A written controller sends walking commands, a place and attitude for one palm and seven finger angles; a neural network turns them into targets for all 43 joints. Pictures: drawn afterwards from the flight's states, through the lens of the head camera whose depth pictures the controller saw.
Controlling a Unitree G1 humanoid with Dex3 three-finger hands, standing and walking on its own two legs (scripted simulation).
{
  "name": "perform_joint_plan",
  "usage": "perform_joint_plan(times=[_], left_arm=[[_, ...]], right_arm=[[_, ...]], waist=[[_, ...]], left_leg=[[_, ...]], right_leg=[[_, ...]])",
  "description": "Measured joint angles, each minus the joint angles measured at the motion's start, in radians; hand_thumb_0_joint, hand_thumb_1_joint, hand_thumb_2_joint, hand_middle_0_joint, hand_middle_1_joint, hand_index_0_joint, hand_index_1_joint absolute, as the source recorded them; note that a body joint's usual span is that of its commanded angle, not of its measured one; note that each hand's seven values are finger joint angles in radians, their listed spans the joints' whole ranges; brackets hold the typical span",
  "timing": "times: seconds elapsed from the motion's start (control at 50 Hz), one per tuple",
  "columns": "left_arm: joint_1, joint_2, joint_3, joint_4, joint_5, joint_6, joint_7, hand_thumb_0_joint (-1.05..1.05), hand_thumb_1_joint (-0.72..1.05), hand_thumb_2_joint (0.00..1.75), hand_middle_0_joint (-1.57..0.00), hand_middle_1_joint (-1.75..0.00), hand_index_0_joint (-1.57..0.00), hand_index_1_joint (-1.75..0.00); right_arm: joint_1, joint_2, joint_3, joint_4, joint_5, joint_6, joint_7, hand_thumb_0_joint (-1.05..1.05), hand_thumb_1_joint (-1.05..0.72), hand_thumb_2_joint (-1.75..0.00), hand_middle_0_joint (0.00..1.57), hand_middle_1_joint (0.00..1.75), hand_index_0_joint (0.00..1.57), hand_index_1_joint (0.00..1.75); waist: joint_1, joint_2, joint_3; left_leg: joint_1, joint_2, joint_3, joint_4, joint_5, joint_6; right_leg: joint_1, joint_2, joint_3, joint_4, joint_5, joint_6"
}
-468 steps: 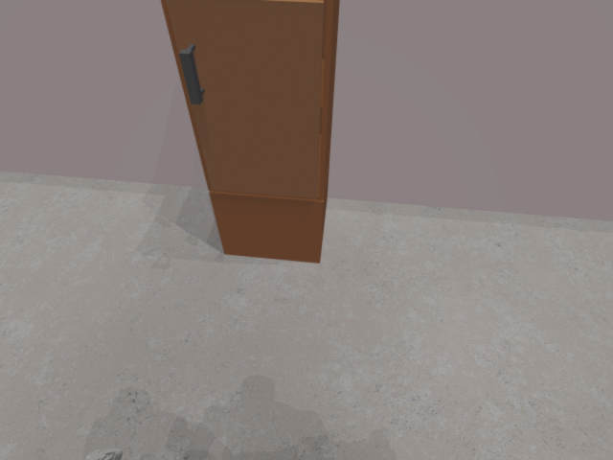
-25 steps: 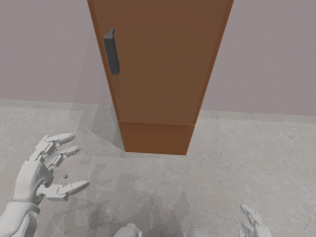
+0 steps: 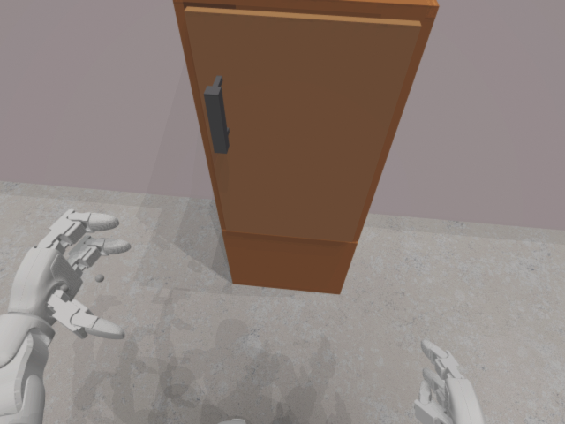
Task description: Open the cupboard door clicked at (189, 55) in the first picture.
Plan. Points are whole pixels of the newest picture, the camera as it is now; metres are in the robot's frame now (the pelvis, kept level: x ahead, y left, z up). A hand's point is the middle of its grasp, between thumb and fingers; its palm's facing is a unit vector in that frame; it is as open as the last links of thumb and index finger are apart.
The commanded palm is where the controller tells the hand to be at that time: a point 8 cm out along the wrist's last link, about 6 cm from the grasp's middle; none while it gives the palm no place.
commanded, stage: raise the hand with hooked fingers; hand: left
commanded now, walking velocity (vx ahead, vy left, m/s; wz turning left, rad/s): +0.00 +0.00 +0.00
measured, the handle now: (220, 115) +0.62 +0.17 +0.08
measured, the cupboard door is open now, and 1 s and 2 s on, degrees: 0 0 0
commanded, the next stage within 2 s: move the hooked fingers beside the handle in 0.68 s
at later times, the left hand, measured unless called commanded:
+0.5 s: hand (104, 251) +0.30 +0.26 +0.09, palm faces +0.00 -1.00 -0.03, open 13.9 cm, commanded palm +0.27 +0.31 +0.10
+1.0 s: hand (110, 238) +0.32 +0.26 +0.10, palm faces -0.01 -1.00 -0.01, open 14.0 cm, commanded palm +0.30 +0.30 +0.10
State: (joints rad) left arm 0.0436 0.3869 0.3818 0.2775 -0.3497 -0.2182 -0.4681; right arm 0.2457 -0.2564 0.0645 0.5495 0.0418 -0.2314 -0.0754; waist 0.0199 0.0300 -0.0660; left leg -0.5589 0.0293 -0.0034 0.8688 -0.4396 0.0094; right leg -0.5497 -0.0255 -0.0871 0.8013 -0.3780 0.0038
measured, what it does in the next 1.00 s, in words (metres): stands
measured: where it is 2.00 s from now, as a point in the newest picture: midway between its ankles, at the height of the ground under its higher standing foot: outside the picture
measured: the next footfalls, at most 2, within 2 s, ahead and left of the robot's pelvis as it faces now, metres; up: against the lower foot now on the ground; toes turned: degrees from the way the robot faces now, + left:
none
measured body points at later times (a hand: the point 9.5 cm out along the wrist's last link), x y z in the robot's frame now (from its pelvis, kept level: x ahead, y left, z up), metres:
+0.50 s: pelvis +0.00 -0.01 +0.01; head +0.04 -0.01 +0.46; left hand +0.29 +0.31 +0.10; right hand +0.15 -0.27 -0.07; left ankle +0.00 +0.11 -0.70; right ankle +0.01 -0.13 -0.70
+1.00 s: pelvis -0.01 -0.01 +0.01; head +0.04 -0.01 +0.45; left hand +0.31 +0.31 +0.10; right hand +0.15 -0.26 -0.08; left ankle +0.00 +0.11 -0.70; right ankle +0.01 -0.13 -0.70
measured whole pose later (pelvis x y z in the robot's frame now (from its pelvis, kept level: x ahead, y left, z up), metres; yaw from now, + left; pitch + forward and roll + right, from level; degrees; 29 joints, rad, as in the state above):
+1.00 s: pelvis -0.01 -0.01 +0.01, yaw +0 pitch +7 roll -1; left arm -0.24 0.43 0.42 0.56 -0.32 -0.23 -0.52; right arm 0.27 -0.28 0.06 0.58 0.05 -0.19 -0.10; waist 0.01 0.02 -0.04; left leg -0.53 0.03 0.00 0.80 -0.40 0.00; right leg -0.53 -0.02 -0.08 0.76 -0.35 -0.01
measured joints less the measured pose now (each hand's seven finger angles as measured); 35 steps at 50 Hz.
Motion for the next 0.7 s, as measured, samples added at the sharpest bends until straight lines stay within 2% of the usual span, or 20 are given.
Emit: perform_joint_plan(times=[0.3,0.44,0.7], left_arm=[[-0.133,0.058,0.069,0.157,-0.018,0.024,-0.08,-0.01,-0.5,0.3,-0.3,-1.2,-0.3,-1.2],[-0.112,0.037,0.068,0.143,-0.009,0.01,-0.066,-0.01,-0.5,0.3,-0.3,-1.2,-0.3,-1.2],[-0.122,0.032,0.064,0.164,-0.008,-0.001,-0.065,-0.01,-0.5,0.3,-0.31,-1.2,-0.3,-1.2]], right_arm=[[0.04,-0.035,-0.018,0.022,0.006,0.029,-0.011,0.02,-0.9,-0.9,0.2,0.3,0.2,0.3],[0.049,-0.039,-0.029,0.01,0.003,0.035,-0.003,0.02,-0.9,-0.9,0.2,0.3,0.2,0.3],[0.034,-0.02,-0.013,0.011,0.004,0.041,-0.01,0.02,-0.9,-0.9,0.2,0.3,0.2,0.3]], waist=[[-0.014,-0.002,0.01],[-0.021,-0.007,0.012],[-0.013,-0.004,0.014]], left_leg=[[0.051,0.006,0.013,-0.071,0.027,-0.007],[0.059,0.008,0.023,-0.084,0.033,-0.009],[0.064,0.008,0.018,-0.083,0.036,-0.011]], right_leg=[[0.038,0.009,0.012,-0.056,0.023,-0.007],[0.038,0.011,0.022,-0.061,0.028,-0.009],[0.045,0.012,0.018,-0.06,0.03,-0.011]])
